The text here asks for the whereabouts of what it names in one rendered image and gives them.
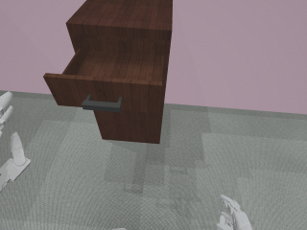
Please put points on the right robot hand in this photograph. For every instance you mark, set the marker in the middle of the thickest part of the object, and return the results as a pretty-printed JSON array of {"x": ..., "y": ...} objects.
[{"x": 238, "y": 221}]

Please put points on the cabinet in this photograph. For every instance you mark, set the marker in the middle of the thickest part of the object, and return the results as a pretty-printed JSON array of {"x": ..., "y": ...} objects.
[{"x": 149, "y": 21}]

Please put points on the handle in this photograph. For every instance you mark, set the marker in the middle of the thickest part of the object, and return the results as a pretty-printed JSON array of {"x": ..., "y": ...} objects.
[{"x": 102, "y": 106}]

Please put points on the left robot hand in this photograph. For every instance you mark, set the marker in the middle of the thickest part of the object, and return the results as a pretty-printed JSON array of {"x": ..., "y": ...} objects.
[{"x": 16, "y": 166}]

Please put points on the drawer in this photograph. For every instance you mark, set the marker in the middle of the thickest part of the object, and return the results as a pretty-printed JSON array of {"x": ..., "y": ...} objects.
[{"x": 109, "y": 69}]

